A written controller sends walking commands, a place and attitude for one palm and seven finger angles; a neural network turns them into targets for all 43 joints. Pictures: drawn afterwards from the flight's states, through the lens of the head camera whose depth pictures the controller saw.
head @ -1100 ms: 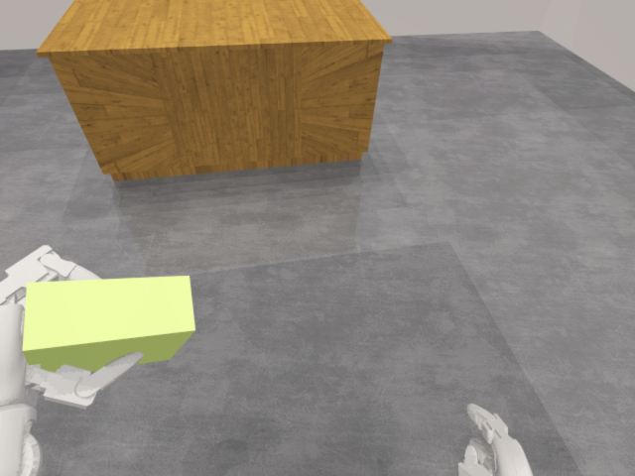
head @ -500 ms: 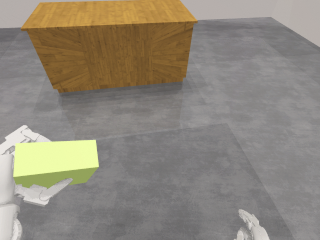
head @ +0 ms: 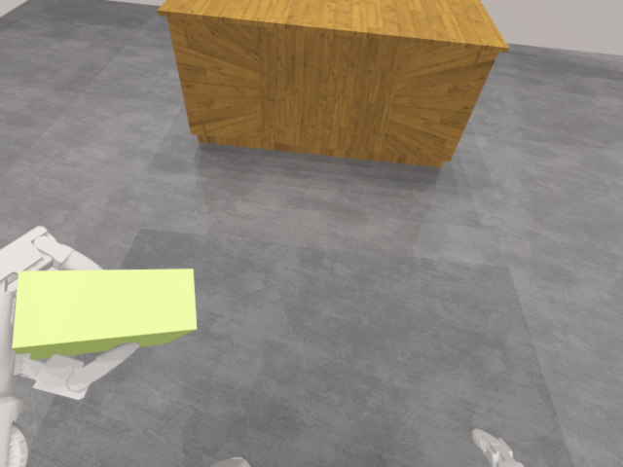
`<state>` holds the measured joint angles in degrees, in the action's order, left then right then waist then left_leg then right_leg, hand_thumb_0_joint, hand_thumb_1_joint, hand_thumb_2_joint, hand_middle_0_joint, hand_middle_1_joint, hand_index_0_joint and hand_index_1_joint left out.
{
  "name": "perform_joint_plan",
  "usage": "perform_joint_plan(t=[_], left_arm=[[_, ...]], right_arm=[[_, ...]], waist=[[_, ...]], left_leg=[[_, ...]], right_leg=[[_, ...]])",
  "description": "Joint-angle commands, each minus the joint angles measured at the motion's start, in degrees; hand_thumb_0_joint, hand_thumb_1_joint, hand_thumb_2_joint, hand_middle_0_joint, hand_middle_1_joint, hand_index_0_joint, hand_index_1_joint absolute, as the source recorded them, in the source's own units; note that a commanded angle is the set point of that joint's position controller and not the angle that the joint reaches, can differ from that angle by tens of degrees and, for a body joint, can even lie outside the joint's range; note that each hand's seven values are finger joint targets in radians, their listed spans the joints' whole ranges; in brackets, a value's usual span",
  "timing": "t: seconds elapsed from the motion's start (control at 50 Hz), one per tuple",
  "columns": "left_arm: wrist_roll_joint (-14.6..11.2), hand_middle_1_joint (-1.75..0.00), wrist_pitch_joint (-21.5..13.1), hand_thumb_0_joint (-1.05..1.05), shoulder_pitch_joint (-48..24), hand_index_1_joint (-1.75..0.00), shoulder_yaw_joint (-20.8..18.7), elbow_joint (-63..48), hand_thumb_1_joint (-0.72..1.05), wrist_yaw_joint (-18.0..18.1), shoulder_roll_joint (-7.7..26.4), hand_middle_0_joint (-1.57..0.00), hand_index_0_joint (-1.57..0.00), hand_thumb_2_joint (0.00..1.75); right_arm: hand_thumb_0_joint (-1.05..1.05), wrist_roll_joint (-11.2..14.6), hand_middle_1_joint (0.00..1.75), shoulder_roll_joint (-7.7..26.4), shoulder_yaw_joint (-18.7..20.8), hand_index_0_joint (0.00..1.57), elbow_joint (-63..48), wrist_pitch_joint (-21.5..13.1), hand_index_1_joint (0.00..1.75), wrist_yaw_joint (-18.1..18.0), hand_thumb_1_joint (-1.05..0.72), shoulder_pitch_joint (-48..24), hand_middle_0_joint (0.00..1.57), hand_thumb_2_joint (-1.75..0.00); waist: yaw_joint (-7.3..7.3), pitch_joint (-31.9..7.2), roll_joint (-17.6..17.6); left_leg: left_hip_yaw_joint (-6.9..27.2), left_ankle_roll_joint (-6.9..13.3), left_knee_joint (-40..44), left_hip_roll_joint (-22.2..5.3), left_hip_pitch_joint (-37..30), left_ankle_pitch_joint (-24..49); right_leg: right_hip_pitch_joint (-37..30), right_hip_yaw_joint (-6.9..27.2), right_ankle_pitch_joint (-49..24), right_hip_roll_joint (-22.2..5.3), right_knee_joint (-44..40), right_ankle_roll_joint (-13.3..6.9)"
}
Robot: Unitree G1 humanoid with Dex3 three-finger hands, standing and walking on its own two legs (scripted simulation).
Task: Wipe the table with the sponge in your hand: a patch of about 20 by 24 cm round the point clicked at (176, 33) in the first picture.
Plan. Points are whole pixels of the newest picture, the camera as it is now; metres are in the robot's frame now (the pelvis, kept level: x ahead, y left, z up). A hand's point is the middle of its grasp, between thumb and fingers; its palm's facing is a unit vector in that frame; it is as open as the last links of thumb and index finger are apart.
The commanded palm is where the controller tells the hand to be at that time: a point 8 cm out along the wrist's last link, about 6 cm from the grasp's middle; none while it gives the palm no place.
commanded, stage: walk to a spot facing it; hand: left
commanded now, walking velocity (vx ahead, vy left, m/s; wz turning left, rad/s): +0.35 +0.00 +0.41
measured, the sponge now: (132, 313) +0.23 +0.19 +0.15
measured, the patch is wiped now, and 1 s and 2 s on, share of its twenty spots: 0.00 0.00 0.00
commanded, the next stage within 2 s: none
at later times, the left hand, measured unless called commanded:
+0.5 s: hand (122, 240) +0.29 +0.22 +0.17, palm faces +0.57 -0.69 -0.45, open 9.5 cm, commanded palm +0.23 +0.25 +0.19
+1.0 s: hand (133, 146) +0.43 +0.25 +0.18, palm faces +0.64 -0.65 -0.41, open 9.5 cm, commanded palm +0.37 +0.28 +0.19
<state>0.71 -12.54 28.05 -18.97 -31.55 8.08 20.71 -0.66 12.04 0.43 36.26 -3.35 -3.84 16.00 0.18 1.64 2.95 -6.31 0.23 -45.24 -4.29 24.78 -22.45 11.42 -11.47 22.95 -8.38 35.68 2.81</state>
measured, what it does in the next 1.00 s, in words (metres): walks ahead: right foot, then left foot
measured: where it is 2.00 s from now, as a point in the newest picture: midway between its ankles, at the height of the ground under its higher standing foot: (309, 350)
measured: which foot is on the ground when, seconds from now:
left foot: down 0.00-0.44, up 0.46-0.94, down 0.96-1.00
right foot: down 0.00-0.04, up 0.06-0.42, down 0.44-0.98, up 1.00-1.00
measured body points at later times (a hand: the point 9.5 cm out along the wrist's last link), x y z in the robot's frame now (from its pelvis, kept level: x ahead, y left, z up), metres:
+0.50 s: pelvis +0.12 -0.06 +0.00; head +0.14 -0.08 +0.44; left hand +0.26 +0.25 +0.19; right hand +0.32 -0.24 -0.12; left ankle +0.05 +0.09 -0.68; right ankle +0.17 -0.13 -0.72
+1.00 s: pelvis +0.28 -0.03 -0.01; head +0.30 -0.03 +0.44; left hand +0.39 +0.28 +0.20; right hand +0.50 -0.22 -0.10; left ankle +0.32 +0.08 -0.73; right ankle +0.18 -0.14 -0.69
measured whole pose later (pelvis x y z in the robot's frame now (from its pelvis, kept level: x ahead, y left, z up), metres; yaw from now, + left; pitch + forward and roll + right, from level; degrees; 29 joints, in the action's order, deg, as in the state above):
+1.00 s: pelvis +0.28 -0.03 -0.01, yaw +14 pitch -1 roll +3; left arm -0.9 -12.2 26.3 -21.2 -30.5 10.7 21.0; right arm 0.0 11.7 2.0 32.6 -1.8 -3.9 12.3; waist -1.4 2.9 2.7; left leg -14.2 4.4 -34.1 -1.0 20.6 -11.2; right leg 10.8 -10.3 30.3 -7.9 52.2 -0.1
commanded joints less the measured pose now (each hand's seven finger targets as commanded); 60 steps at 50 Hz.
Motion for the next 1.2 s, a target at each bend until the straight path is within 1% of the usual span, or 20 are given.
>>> perform_joint_plan(t=[0.0,0.02,0.04,0.08,0.18,0.32,0.38,0.4,0.42,0.44,0.5,0.58,0.82,0.9,0.92,0.94,0.96,0.98,1.08,1.18], left_arm=[[-2.0,-1.60,-3.9,0.00,-6.8,-1.60,-7.7,-18.7,0.10,3.0,9.3,-1.20,-1.20,1.30],[-2.1,-1.60,-4.9,0.00,-6.8,-1.60,-7.8,-20.8,0.10,3.5,9.2,-1.20,-1.20,1.30],[-0.9,-1.60,-5.3,0.00,-8.1,-1.60,-9.9,-19.4,0.10,3.7,12.8,-1.20,-1.20,1.30],[-1.4,-1.60,-3.8,0.00,-8.5,-1.60,-10.5,-16.8,0.10,2.2,12.6,-1.20,-1.20,1.30],[-2.4,-1.60,-3.0,0.00,-1.3,-1.60,-7.9,-15.7,0.10,1.0,7.4,-1.20,-1.20,1.30],[-2.3,-1.60,-2.1,0.00,-5.3,-1.60,-6.4,-5.8,0.10,0.3,7.1,-1.20,-1.20,1.30],[-1.5,-1.60,-0.8,0.00,-9.4,-1.60,-5.1,-4.1,0.10,0.6,7.3,-1.20,-1.20,1.30],[-1.1,-1.60,-0.2,0.00,-11.2,-1.60,-5.3,-4.2,0.10,0.7,8.7,-1.20,-1.20,1.30],[-0.8,-1.60,0.6,0.00,-11.1,-1.60,-7.4,-3.6,0.10,1.2,12.2,-1.20,-1.20,1.30],[-1.3,-1.60,0.5,0.00,-13.6,-1.60,-7.5,-5.1,0.10,1.4,12.7,-1.20,-1.20,1.30],[-1.3,-1.60,-2.0,0.00,-10.9,-1.60,-7.0,-6.9,0.10,0.3,11.9,-1.20,-1.20,1.30],[-1.7,-1.60,-3.3,0.00,-5.6,-1.60,-10.1,-8.4,0.10,0.9,12.7,-1.20,-1.20,1.30],[-2.5,-1.60,-2.9,0.00,-0.5,-1.60,-10.1,-8.6,0.10,3.4,10.0,-1.20,-1.20,1.30],[-2.2,-1.60,-2.8,0.00,-7.1,-1.60,-7.4,-11.8,0.10,3.8,10.0,-1.20,-1.20,1.30],[-2.0,-1.60,-3.6,0.00,-8.7,-1.60,-8.3,-12.8,0.10,3.8,11.2,-1.20,-1.20,1.30],[-2.2,-1.60,-4.0,0.00,-9.1,-1.60,-8.6,-13.9,0.10,3.8,11.1,-1.20,-1.20,1.30],[-2.0,-1.60,-4.3,0.00,-11.7,-1.60,-8.6,-14.0,0.10,3.9,12.5,-1.20,-1.20,1.30],[-1.3,-1.60,-3.9,0.00,-13.7,-1.60,-7.6,-9.8,0.10,3.2,13.6,-1.20,-1.20,1.30],[-2.5,-1.60,-4.8,0.00,-2.6,-1.60,-13.6,-18.0,0.10,2.0,14.2,-1.20,-1.20,1.30],[-3.2,-1.60,-5.1,0.00,0.2,-1.60,-9.2,-11.1,0.10,1.1,6.4,-1.20,-1.20,1.30]], right_arm=[[0.00,0.1,0.30,5.0,2.4,0.20,-11.2,-3.7,0.30,-1.3,-0.90,-6.5,0.20,-0.90],[0.00,0.0,0.30,6.1,2.3,0.20,-11.6,-4.0,0.30,-0.7,-0.90,-6.8,0.20,-0.90],[0.00,0.3,0.30,4.6,1.8,0.20,-10.7,-4.5,0.30,0.1,-0.90,-5.9,0.20,-0.90],[0.00,0.9,0.30,5.9,3.4,0.20,-9.2,-4.4,0.30,0.8,-0.90,-6.3,0.20,-0.90],[0.00,1.9,0.30,5.1,3.1,0.20,-9.1,-5.1,0.30,1.4,-0.90,-6.8,0.20,-0.90],[0.00,0.6,0.30,5.0,2.1,0.20,-7.9,-5.2,0.30,-0.7,-0.90,-7.1,0.20,-0.90],[0.00,0.7,0.30,4.3,1.3,0.20,-7.8,-4.4,0.30,-1.3,-0.90,-8.0,0.20,-0.90],[0.00,0.9,0.30,3.1,1.1,0.20,-7.9,-4.2,0.30,-1.1,-0.90,-7.9,0.20,-0.90],[0.00,0.8,0.30,2.5,1.0,0.20,-8.9,-3.9,0.30,-1.1,-0.90,-10.1,0.20,-0.90],[0.00,0.2,0.30,4.6,1.0,0.20,-8.9,-4.2,0.30,-1.0,-0.90,-12.0,0.20,-0.90],[0.00,0.1,0.30,5.1,1.5,0.20,-7.3,-3.4,0.30,-0.2,-0.90,-12.1,0.20,-0.90],[0.00,0.4,0.30,4.6,2.0,0.20,-7.4,-1.2,0.30,0.0,-0.90,-11.7,0.20,-0.90],[0.00,1.0,0.30,4.6,3.1,0.20,-12.5,-0.7,0.30,0.7,-0.90,-7.5,0.20,-0.90],[0.00,0.7,0.30,4.7,3.3,0.20,-12.6,-1.0,0.30,-0.6,-0.90,-5.9,0.20,-0.90],[0.00,0.5,0.30,5.3,3.3,0.20,-12.7,-1.2,0.30,-1.0,-0.90,-6.0,0.20,-0.90],[0.00,0.2,0.30,6.2,3.1,0.20,-12.6,-1.6,0.30,-0.8,-0.90,-6.8,0.20,-0.90],[0.00,0.4,0.30,5.5,2.0,0.20,-12.9,-2.2,0.30,0.0,-0.90,-6.4,0.20,-0.90],[0.00,0.6,0.30,6.3,1.9,0.20,-12.3,-2.5,0.30,0.9,-0.90,-6.5,0.20,-0.90],[0.00,1.4,0.30,5.1,2.9,0.20,-9.9,-3.3,0.30,1.3,-0.90,-8.8,0.20,-0.90],[0.00,1.4,0.30,4.8,2.7,0.20,-9.3,-5.2,0.30,1.5,-0.90,-7.6,0.20,-0.90]], waist=[[2.59,-11.0,-17.3],[1.62,-12.2,-30.9],[1.72,-10.8,-21.0],[1.81,-9.0,-10.6],[0.13,-6.6,-16.1],[-0.72,-2.8,-14.3],[-1.52,-5.3,-9.6],[-1.65,-7.3,1.0],[-2.84,-7.3,18.8],[-2.63,-5.5,14.4],[-1.05,-1.7,2.5],[-0.07,-4.8,1.4],[-2.35,-5.6,7.6],[0.90,-11.9,3.0],[1.71,-14.5,-2.6],[1.00,-16.4,-14.7],[0.46,-14.5,-17.4],[1.47,-8.4,-10.3],[-1.73,-6.5,-15.2],[-0.43,-5.0,-16.9]], left_leg=[[8.0,4.3,21.0,-3.1,-28.9,9.3],[34.5,12.9,24.4,-18.8,-32.2,27.1],[38.4,16.6,24.4,-20.9,-32.0,30.1],[36.5,16.5,23.7,-20.5,-24.8,20.7],[16.0,10.7,27.3,-10.7,-15.7,12.6],[12.2,9.7,28.2,-10.5,-8.5,5.5],[7.5,6.7,14.1,-6.0,-4.8,0.8],[5.1,5.0,-0.6,-2.3,1.2,-1.6],[1.9,1.8,-21.0,5.2,15.1,-11.3],[8.3,0.8,-30.4,4.5,18.6,-9.4],[9.0,-1.1,-35.7,-0.3,17.1,2.3],[5.7,-2.2,-33.1,-0.7,18.8,6.6],[-7.1,-0.3,6.5,0.9,7.9,7.3],[-10.6,1.8,18.4,5.9,-16.6,14.8],[-3.2,4.4,18.4,1.5,-28.6,17.9],[18.6,11.9,20.6,-12.7,-36.6,28.0],[36.1,17.9,23.2,-21.8,-36.8,36.6],[39.2,18.0,26.0,-22.4,-30.7,32.2],[15.7,11.9,28.7,-14.3,-13.6,9.2],[6.2,8.7,31.7,-11.4,-5.6,4.9]], right_leg=[[15.4,0.3,-8.0,-0.7,26.4,-1.7],[26.3,3.6,14.9,5.9,39.3,0.6],[30.1,9.5,13.2,4.3,44.1,-0.6],[31.4,13.4,10.6,0.8,43.2,-0.1],[24.6,6.7,-2.1,1.5,29.5,1.0],[10.5,1.8,-1.7,4.5,7.6,1.1],[-3.9,0.7,-4.9,6.2,-6.3,0.2],[-9.6,10.8,0.9,-1.2,-13.1,-2.5],[-14.7,37.1,2.3,-16.3,-20.3,-9.2],[-12.3,42.6,3.0,-21.5,-24.2,-11.2],[-5.1,30.1,-0.4,-15.7,-22.1,-9.9],[-10.1,12.5,-19.2,-11.5,-19.1,-8.4],[-16.3,5.3,-42.7,-10.6,-14.4,-9.8],[-7.3,-0.2,-45.6,-7.1,6.8,-5.7],[2.1,-0.7,-37.1,-5.2,17.0,-3.6],[14.4,0.9,-6.0,2.1,31.5,-1.6],[24.1,7.7,12.9,6.2,41.0,-2.0],[27.6,11.5,12.0,5.5,44.3,-2.6],[24.0,9.8,0.6,-0.4,34.1,-1.0],[12.1,2.6,-5.2,1.5,14.6,0.7]])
